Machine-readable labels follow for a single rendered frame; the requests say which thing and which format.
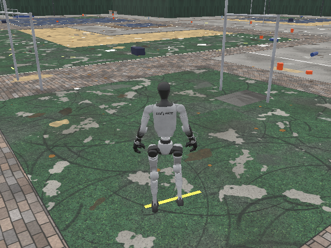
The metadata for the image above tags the right robot hand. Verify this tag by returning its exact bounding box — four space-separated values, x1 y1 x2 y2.
186 142 197 152

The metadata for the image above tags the left robot hand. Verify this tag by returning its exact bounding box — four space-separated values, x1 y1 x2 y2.
133 143 145 153

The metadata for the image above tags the left robot forearm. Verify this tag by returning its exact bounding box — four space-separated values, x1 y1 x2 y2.
134 125 144 145

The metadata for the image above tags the left robot upper arm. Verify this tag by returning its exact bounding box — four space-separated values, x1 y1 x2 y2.
139 104 154 133

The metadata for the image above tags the right robot upper arm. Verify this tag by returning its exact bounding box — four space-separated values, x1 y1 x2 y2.
175 104 190 132

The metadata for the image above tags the right robot forearm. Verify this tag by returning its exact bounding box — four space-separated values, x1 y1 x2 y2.
185 124 196 144

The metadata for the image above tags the left robot foot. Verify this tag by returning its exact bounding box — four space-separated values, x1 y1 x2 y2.
152 200 159 213

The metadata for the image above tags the left robot thigh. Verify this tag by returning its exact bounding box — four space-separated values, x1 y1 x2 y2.
147 144 159 181

